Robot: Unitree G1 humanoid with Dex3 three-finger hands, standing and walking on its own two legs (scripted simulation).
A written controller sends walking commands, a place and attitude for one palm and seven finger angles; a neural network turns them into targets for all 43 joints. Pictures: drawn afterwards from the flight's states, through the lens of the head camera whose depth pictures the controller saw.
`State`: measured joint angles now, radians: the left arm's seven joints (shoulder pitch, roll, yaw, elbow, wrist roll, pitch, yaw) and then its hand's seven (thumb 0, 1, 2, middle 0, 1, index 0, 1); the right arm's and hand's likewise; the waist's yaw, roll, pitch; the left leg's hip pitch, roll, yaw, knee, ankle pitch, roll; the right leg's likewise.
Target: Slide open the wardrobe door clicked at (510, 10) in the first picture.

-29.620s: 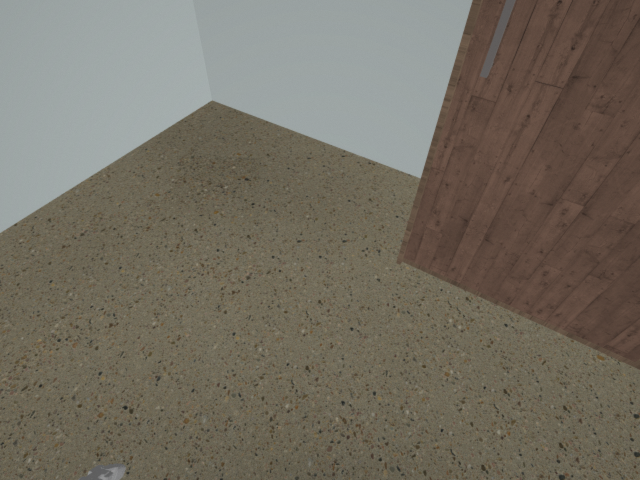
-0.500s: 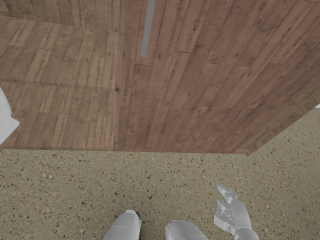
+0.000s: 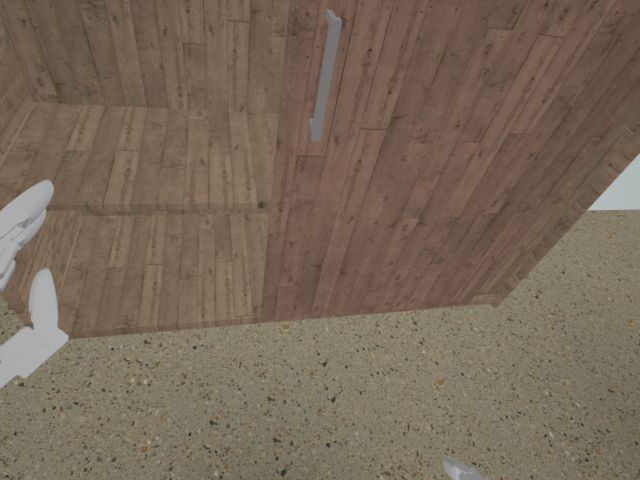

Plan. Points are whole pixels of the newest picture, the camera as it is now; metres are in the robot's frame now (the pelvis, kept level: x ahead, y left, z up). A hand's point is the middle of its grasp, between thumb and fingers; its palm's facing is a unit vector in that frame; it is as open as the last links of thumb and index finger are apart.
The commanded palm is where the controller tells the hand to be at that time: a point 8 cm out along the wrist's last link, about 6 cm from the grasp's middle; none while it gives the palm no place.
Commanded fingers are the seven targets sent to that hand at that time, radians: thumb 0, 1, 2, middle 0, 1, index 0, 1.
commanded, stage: stop stepping back and stand still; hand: left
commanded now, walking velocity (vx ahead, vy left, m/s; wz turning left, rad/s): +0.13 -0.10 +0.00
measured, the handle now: (322, 80) +0.73 +0.06 +0.15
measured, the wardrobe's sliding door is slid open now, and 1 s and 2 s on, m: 0.66 0.66 0.66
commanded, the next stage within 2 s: let the arm hang, fingers relaxed in 0.86 s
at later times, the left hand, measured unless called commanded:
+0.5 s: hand (21, 314) +0.20 +0.28 +0.16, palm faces +0.44 -0.73 -0.51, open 7.4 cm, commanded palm +0.14 +0.32 +0.16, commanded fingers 0.00 0.90 0.90 -0.20 -0.30 -0.20 -0.30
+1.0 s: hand (30, 307) +0.24 +0.31 +0.12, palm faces +0.36 -0.77 -0.53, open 7.4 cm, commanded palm none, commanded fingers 0.00 0.90 0.90 -0.20 -0.30 -0.20 -0.30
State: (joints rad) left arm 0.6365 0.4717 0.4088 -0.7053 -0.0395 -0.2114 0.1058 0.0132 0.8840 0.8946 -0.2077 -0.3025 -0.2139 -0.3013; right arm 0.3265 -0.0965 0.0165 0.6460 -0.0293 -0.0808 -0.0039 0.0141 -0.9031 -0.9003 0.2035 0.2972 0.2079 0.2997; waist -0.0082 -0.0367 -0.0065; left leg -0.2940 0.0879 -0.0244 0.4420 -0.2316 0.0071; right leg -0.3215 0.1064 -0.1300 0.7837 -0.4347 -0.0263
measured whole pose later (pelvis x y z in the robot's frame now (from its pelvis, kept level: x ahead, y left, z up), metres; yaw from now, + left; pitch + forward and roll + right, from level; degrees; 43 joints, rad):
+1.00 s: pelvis +0.04 +0.04 -0.02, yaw +3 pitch +3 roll -1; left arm 0.51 0.46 0.35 -0.34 -0.02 -0.21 0.11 0.01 0.89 0.89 -0.21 -0.30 -0.22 -0.30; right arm 0.16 -0.25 -0.01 0.62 0.02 -0.11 -0.03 0.01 -0.91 -0.90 0.20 0.30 0.20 0.30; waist 0.00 0.02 -0.03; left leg -0.31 0.01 0.03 0.56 -0.27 0.01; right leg -0.17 0.02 -0.03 0.48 -0.34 -0.02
